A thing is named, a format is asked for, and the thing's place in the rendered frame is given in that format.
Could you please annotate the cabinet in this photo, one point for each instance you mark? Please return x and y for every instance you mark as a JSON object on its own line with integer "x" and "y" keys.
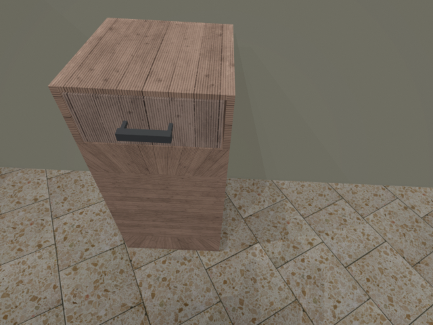
{"x": 166, "y": 197}

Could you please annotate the drawer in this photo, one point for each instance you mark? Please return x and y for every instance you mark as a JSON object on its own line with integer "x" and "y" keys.
{"x": 196, "y": 122}

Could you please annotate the handle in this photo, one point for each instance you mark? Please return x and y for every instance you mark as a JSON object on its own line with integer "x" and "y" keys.
{"x": 144, "y": 135}

